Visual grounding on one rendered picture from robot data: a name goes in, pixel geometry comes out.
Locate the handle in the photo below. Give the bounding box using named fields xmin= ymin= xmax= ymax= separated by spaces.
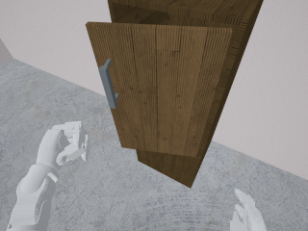
xmin=98 ymin=59 xmax=119 ymax=109

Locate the cupboard door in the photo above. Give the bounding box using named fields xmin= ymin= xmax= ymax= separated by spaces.
xmin=86 ymin=21 xmax=233 ymax=157

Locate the left robot forearm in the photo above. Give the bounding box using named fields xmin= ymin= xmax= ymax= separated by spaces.
xmin=6 ymin=164 xmax=60 ymax=231

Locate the robot left hand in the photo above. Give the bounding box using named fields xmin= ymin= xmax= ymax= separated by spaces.
xmin=36 ymin=120 xmax=90 ymax=171

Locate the robot right hand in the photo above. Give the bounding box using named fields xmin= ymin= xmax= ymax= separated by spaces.
xmin=229 ymin=189 xmax=269 ymax=231

